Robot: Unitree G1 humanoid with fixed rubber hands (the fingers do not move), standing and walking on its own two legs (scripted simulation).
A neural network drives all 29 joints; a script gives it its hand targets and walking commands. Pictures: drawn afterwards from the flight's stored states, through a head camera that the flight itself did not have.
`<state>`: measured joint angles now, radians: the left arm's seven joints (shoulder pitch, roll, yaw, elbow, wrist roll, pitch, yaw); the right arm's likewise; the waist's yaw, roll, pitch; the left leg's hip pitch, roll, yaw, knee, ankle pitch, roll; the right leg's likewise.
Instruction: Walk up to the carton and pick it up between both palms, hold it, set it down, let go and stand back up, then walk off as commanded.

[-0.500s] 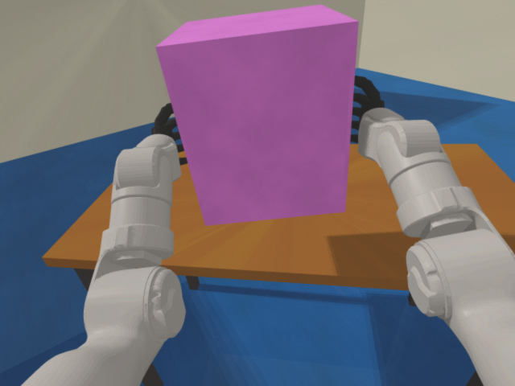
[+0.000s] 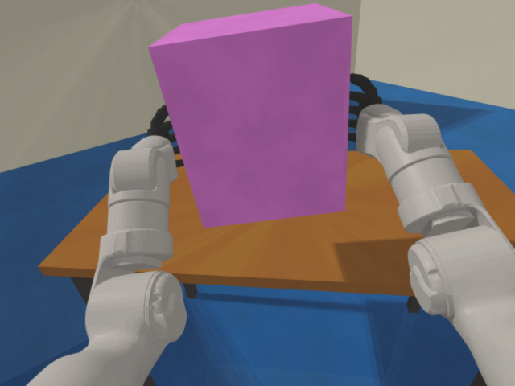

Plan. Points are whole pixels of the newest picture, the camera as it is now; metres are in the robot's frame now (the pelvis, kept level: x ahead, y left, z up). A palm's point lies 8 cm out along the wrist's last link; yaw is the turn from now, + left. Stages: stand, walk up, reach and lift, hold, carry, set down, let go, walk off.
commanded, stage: hold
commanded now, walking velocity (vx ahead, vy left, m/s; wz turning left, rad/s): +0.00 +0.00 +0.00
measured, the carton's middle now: (260, 114) +0.41 -0.01 +0.32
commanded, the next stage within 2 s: none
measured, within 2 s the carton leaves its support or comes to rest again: neither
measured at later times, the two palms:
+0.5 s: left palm (152, 142) +0.36 +0.14 +0.31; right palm (368, 110) +0.36 -0.16 +0.33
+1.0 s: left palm (151, 142) +0.37 +0.15 +0.31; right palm (364, 112) +0.37 -0.16 +0.32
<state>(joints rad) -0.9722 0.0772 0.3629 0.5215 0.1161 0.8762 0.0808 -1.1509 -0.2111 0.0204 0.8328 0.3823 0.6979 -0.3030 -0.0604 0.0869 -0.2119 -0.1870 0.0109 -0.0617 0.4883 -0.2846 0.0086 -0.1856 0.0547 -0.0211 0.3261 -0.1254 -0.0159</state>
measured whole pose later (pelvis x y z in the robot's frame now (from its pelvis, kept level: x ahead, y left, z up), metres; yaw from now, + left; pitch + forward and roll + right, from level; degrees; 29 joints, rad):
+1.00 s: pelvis +0.00 -0.01 +0.00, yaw +1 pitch +0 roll -2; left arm -1.04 0.11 0.41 0.60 0.13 0.88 0.05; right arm -1.21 -0.19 -0.01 0.87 0.36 0.73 -0.32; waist -0.04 0.08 -0.24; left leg -0.20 0.01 -0.09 0.48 -0.27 -0.01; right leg -0.20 0.07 -0.02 0.33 -0.13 -0.03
